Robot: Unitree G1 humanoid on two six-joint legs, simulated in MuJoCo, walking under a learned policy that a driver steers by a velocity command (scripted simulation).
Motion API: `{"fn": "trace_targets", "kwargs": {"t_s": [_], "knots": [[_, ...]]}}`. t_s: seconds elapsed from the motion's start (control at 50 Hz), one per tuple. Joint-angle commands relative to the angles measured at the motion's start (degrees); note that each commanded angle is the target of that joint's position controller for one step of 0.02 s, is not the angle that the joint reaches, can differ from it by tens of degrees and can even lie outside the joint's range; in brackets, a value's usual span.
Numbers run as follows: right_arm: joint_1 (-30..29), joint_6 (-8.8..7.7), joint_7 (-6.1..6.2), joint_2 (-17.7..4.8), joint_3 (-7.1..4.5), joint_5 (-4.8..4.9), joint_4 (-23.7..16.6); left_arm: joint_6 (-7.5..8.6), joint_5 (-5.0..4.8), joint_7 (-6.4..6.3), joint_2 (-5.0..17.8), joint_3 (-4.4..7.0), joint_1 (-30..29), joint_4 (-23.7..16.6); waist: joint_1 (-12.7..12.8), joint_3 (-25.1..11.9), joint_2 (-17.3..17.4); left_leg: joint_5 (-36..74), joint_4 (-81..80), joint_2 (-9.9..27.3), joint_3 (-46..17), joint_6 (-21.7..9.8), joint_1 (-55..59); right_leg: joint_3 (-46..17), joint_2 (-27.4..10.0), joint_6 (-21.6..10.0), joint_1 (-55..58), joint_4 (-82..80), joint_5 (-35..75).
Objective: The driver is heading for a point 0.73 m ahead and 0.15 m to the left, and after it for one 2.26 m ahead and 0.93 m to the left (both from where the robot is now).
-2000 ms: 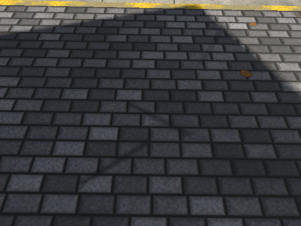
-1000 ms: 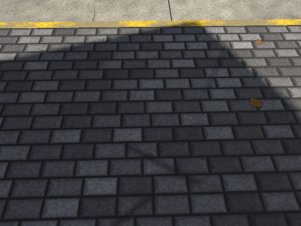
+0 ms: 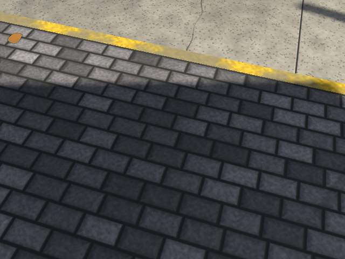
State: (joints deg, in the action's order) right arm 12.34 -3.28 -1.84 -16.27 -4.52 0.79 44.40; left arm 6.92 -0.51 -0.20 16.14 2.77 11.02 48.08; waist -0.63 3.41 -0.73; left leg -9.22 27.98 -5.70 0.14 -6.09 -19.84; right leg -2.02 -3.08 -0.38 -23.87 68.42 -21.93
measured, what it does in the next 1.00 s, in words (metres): walks ahead, turning left: right foot, then left foot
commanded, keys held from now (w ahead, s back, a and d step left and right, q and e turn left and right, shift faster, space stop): w+q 0.92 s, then w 0.08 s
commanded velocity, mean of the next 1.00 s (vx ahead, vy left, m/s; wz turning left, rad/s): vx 0.50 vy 0.00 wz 0.58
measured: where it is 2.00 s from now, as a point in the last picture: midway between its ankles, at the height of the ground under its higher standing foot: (85, 147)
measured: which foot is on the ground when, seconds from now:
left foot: down 0.00-0.36, up 0.38-0.84, down 0.86-1.00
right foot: up 0.00-0.32, down 0.34-0.88, up 0.90-1.00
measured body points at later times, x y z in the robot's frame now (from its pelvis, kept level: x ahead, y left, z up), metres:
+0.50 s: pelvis +0.28 -0.04 +0.00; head +0.31 -0.04 +0.45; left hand +0.34 +0.26 -0.09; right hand +0.45 -0.29 -0.11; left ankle +0.19 +0.07 -0.64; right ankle +0.35 -0.14 -0.73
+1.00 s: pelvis +0.50 +0.12 +0.00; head +0.53 +0.15 +0.45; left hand +0.44 +0.41 -0.12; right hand +0.78 -0.03 -0.09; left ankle +0.51 +0.20 -0.73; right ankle +0.53 -0.07 -0.64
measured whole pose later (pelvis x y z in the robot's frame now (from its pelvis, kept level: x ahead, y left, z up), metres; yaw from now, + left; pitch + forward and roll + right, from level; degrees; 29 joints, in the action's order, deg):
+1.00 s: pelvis +0.50 +0.12 +0.00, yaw +35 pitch +1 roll -1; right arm 12.6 -2.2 -1.8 -16.8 -4.0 0.7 36.8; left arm 6.0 -0.8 0.5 18.0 3.1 11.9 44.7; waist 0.5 3.8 -1.2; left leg -10.3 29.6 -4.4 0.2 -5.0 -20.7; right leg -1.4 -4.9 0.3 -24.7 67.6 -21.6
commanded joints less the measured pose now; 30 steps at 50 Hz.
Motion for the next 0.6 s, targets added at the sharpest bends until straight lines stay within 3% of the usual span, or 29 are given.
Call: {"fn": "trace_targets", "kwargs": {"t_s": [0.02, 0.08, 0.14, 0.22, 0.28, 0.32, 0.34, 0.36, 0.38, 0.4, 0.42, 0.44, 0.46, 0.52, 0.6], "knots": [[-0.13, -0.96, 0.77, -6.43, -1.41, -0.23, -4.58, 0.25, 1.13, -0.21, 6.83, 2.04, 0.58, -4.67, 1.65, -6.10, 2.07, 12.59, -15.16, 15.38, -21.06, -11.74, 11.74, -2.64, -3.69, 1.29, -10.75, -5.48, 3.75], [2.30, -0.95, 1.99, -8.93, -2.11, 0.07, -4.23, -0.82, 1.57, -0.53, 4.87, 1.50, -3.49, -6.59, 0.88, -4.02, 2.42, 16.06, -16.16, 13.32, -16.54, -10.96, 6.97, -0.93, -2.57, 3.99, -11.04, -15.63, 10.98], [4.60, -0.30, 2.72, -9.19, -2.24, 0.47, -3.86, -0.60, 1.27, -0.18, 3.27, 0.82, -9.89, -8.58, -1.76, -3.25, 4.25, 11.02, -15.11, 10.00, -13.80, -7.76, 4.89, -0.51, 0.17, 4.53, -7.75, -29.55, 22.93], [8.07, 0.36, 2.91, -8.98, -2.21, 0.82, -2.75, 0.07, 0.15, 0.71, 4.28, 0.94, -15.15, -11.01, -3.90, -3.01, 5.73, 5.29, -12.30, 11.31, -17.87, -6.07, 7.29, -1.46, 2.55, 3.84, -4.50, -38.18, 27.13], [8.30, 0.84, 3.30, -8.65, -2.20, 0.68, -2.76, 0.89, 0.01, 1.35, 6.57, 1.75, -14.15, -11.33, -2.59, -3.41, 7.06, 4.87, -6.93, 13.51, -23.29, -5.15, 12.78, -3.04, 2.79, 1.95, -3.00, -41.36, 21.12], [6.72, 1.12, 3.30, -7.69, -1.92, 0.49, -3.46, 1.46, 0.17, 1.14, 8.04, 2.72, -7.29, -9.64, 1.29, -5.66, 8.19, 8.80, -1.07, 11.91, -23.99, -3.48, 12.72, -1.55, 3.09, -0.51, 6.00, -44.49, 19.10], [6.24, 0.94, 3.00, -5.05, -0.91, 0.09, -4.30, 1.75, 1.11, 0.79, 10.10, 3.54, -0.46, -8.68, 4.58, -11.70, 6.12, 8.43, 9.40, 8.89, -21.16, -1.67, 8.92, -5.08, -1.71, -3.44, 18.35, -43.33, 18.73], [10.91, 0.60, 2.92, -1.73, 0.12, 0.40, -5.59, 1.54, 2.21, 0.33, 14.69, 4.70, 7.46, -7.94, 5.00, -20.72, -4.79, -5.03, 28.09, 1.84, -13.69, 2.45, -6.66, -22.32, -14.25, -10.21, 39.24, -43.64, 13.23], [14.73, 0.23, 2.93, -2.76, 0.56, 1.35, -6.55, 0.66, 1.02, 0.85, 14.11, 4.82, 10.20, -6.14, 3.66, -23.65, -18.84, -25.72, 40.98, 0.97, -10.40, 3.99, -20.72, -43.03, -22.14, -15.33, 45.99, -49.46, -0.87], [11.87, 0.39, 2.91, -8.35, -0.73, 1.76, -5.53, 0.30, 0.24, 0.83, 8.84, 3.44, 7.23, -7.47, 4.64, -15.67, -10.66, -21.92, 46.29, 4.88, -11.56, 4.47, -25.39, -39.05, -20.51, -13.29, 39.76, -51.46, -8.86], [6.79, 0.77, 2.87, -9.61, -1.14, 1.24, -6.32, -0.31, 0.45, 0.60, 6.70, 2.79, 4.65, -8.02, 5.06, -9.57, -5.91, -17.12, 47.13, 6.88, -9.30, 4.80, -25.60, -30.00, -17.96, -10.92, 32.50, -51.98, -5.53], [4.37, 0.95, 2.78, -8.86, -1.20, 0.63, -7.03, -0.64, 0.85, 0.57, 5.75, 2.32, 2.08, -7.90, 3.92, -5.33, -3.52, -13.61, 44.94, 8.55, -8.30, 5.05, -24.04, -23.33, -15.38, -10.06, 25.36, -53.59, 1.08], [3.55, 1.18, 2.58, -8.06, -1.43, 0.35, -7.37, -0.67, 1.15, 0.48, 4.64, 1.90, 0.58, -7.60, 2.66, -3.37, -4.20, -11.26, 42.33, 10.31, -8.27, 5.04, -22.24, -18.55, -13.49, -9.47, 21.03, -54.96, 5.87], [3.87, 2.08, 2.03, -4.51, -0.88, 0.91, -8.11, -0.07, 0.93, 0.54, 5.15, 2.19, 0.18, -6.43, 1.39, -2.23, -5.66, -8.05, 38.52, 12.20, -6.22, 5.53, -19.38, -9.26, -11.49, -9.93, 16.11, -58.78, 13.70], [0.15, 2.08, 1.58, -3.52, -0.45, 0.57, -10.04, 0.02, 0.87, 0.39, 7.72, 3.14, 1.09, -5.02, 1.82, -2.21, -3.25, 0.64, 29.10, 12.93, -5.79, 6.57, -22.08, -1.64, -11.98, -10.91, 18.83, -60.23, 22.62]]}}
Keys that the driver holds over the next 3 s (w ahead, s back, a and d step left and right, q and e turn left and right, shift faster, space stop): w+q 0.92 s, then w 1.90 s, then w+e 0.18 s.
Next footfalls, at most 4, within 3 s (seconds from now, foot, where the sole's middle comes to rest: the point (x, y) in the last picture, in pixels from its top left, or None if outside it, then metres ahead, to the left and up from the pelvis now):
0.34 right None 0.39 -0.13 -0.77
0.86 left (117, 234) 0.54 0.23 -0.77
1.38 right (123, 152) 0.92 0.23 -0.77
1.92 left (45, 139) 0.99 0.60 -0.77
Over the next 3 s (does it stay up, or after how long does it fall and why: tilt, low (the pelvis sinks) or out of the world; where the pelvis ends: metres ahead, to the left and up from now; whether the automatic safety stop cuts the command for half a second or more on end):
stays up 1.39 0.79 -0.01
